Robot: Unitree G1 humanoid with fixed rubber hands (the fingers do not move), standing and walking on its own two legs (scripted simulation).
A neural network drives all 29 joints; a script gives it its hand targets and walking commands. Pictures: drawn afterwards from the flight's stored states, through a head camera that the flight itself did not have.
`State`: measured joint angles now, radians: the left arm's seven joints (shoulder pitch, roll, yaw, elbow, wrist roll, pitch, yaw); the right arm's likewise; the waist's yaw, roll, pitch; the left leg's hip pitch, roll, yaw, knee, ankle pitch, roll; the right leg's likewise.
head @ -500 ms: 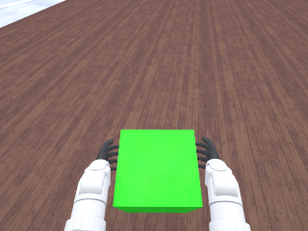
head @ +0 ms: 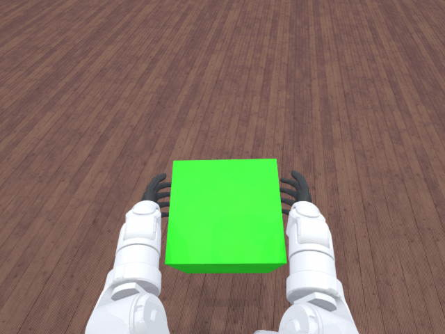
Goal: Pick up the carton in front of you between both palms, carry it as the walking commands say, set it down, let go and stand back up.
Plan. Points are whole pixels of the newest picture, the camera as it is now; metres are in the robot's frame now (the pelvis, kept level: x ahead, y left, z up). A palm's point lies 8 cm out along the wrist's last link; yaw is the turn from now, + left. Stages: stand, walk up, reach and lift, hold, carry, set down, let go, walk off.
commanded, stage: set down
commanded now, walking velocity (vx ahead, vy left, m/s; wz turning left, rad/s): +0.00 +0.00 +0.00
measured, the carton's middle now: (226, 222) +0.36 -0.01 -0.08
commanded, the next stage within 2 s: none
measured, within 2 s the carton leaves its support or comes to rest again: neither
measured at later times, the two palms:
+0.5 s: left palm (173, 226) +0.40 +0.13 -0.19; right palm (282, 241) +0.36 -0.15 -0.18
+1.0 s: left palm (188, 236) +0.45 +0.11 -0.35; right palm (278, 259) +0.37 -0.17 -0.34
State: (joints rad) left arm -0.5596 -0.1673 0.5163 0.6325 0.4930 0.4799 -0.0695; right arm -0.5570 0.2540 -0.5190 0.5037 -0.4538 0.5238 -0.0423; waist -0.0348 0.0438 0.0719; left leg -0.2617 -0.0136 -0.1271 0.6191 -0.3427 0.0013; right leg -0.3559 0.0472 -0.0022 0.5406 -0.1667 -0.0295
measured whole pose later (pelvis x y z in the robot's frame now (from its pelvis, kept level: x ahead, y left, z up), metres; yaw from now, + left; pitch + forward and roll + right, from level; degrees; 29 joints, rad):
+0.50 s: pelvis -0.03 +0.04 -0.12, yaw -1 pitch +38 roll +1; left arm -0.74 -0.08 0.38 0.64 0.23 0.23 0.05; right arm -0.66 0.23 -0.53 0.41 -0.30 0.22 -0.08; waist -0.07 0.05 -0.16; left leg -1.40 -0.11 -0.06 1.22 -0.48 0.01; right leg -1.50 0.03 0.09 1.12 -0.28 0.05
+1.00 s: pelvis -0.06 +0.03 -0.24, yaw +1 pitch +48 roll +1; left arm -1.06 0.09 0.26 0.89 0.17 0.23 0.08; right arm -0.86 0.18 -0.56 0.50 -0.23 0.22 -0.16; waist -0.11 0.05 -0.17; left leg -1.93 -0.15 -0.05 1.69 -0.60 -0.02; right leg -2.04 0.07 0.10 1.58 -0.37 0.07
